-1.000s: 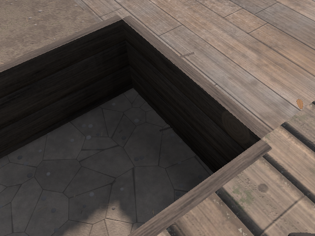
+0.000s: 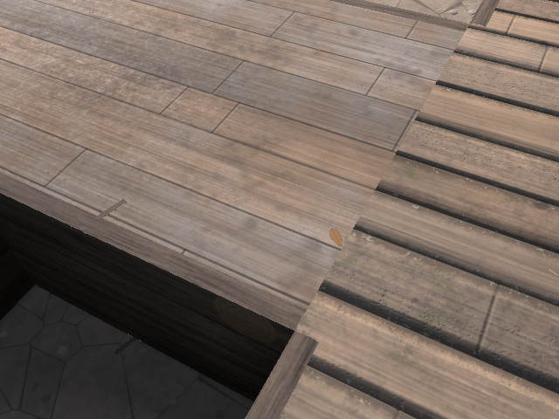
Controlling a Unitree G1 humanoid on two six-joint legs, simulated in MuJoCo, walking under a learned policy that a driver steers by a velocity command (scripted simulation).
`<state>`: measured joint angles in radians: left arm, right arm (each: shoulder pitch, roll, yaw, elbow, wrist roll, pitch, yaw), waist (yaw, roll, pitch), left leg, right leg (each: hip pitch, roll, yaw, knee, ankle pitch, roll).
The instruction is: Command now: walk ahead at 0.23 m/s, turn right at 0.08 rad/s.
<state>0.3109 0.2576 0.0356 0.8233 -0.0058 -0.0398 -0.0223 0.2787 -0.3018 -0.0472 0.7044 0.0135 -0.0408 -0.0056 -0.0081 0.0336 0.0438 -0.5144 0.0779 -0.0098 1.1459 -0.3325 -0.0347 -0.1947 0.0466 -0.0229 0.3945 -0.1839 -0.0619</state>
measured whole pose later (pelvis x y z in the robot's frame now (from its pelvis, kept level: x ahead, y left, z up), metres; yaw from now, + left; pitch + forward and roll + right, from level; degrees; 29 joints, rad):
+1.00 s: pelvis +0.11 -0.03 +0.00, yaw -1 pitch -2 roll +0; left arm 0.27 0.22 -0.02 1.10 0.00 0.03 0.00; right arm 0.18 -0.21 0.00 0.88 0.00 0.01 -0.04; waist -0.02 -0.01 0.04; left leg -0.26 0.05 0.00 0.46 -0.16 -0.04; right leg -0.04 0.09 -0.01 0.39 -0.31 -0.08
